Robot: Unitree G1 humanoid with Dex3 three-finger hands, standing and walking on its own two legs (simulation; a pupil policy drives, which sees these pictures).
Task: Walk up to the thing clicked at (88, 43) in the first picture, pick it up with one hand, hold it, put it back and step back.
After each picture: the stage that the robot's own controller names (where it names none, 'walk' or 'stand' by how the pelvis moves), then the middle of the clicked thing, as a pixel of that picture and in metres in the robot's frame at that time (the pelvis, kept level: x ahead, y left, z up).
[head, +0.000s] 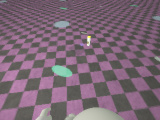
stand; (88, 40) +1.76 -0.01 -0.65
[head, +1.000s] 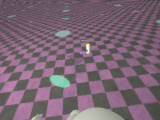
walk; (88, 48) +1.64 +0.14 -0.64
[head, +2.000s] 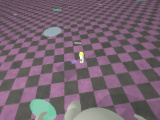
walk; (81, 57) +1.06 +0.20 -0.65
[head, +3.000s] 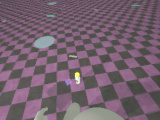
walk; (77, 78) +0.65 +0.19 -0.65
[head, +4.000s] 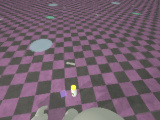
stand; (73, 91) +0.47 +0.18 -0.64
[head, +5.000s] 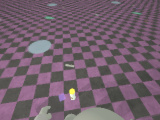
stand; (72, 94) +0.42 +0.18 -0.65
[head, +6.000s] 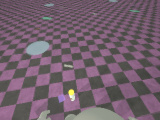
stand; (72, 95) +0.40 +0.20 -0.65
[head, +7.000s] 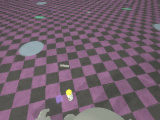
stand; (69, 95) +0.39 +0.22 -0.65
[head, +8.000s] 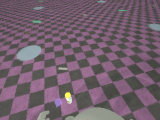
stand; (68, 98) +0.37 +0.25 -0.65
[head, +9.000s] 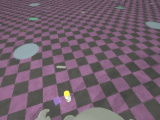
stand; (67, 96) +0.37 +0.25 -0.66
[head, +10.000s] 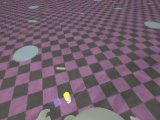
stand; (67, 98) +0.37 +0.26 -0.65
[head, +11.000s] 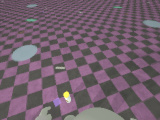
stand; (67, 97) +0.36 +0.25 -0.65
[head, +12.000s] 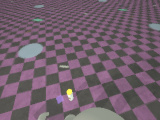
stand; (70, 95) +0.41 +0.22 -0.66
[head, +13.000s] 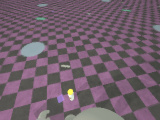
stand; (71, 95) +0.41 +0.20 -0.66
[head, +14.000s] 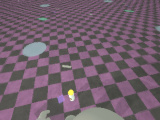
stand; (71, 95) +0.41 +0.20 -0.66
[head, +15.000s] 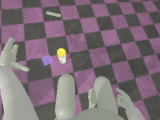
go down; (62, 56) +0.48 +0.21 -0.32
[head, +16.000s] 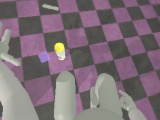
go down; (60, 52) +0.49 +0.23 -0.26
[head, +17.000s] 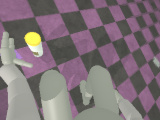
close in; (36, 47) +0.47 +0.28 -0.17
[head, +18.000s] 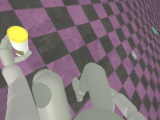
close; (20, 44) +0.47 +0.29 -0.16
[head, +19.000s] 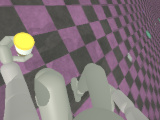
lift; (24, 48) +0.43 +0.28 -0.16
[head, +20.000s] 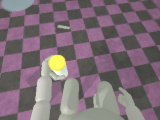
lift; (60, 69) +0.32 +0.19 +0.01
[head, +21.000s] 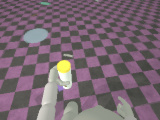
hold; (65, 76) +0.30 +0.16 +0.03
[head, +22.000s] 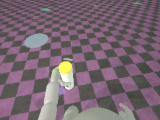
hold; (67, 77) +0.30 +0.15 +0.03
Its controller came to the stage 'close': yes
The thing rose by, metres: 0.69
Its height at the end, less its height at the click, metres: +0.66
